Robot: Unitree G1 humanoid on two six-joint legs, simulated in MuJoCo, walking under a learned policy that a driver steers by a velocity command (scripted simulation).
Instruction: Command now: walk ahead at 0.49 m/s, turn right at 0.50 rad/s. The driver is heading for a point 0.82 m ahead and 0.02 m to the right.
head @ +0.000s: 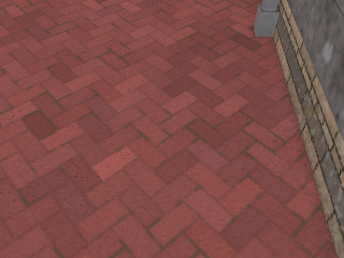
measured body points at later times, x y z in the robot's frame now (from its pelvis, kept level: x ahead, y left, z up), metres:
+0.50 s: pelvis +0.32 +0.02 +0.03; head +0.35 +0.02 +0.48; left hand +0.47 +0.25 -0.09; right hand +0.36 -0.27 -0.08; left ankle +0.36 +0.08 -0.71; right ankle +0.21 -0.08 -0.61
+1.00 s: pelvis +0.57 -0.08 +0.03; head +0.59 -0.10 +0.48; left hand +0.71 +0.16 -0.08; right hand +0.57 -0.35 -0.11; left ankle +0.54 +0.05 -0.63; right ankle +0.58 -0.17 -0.71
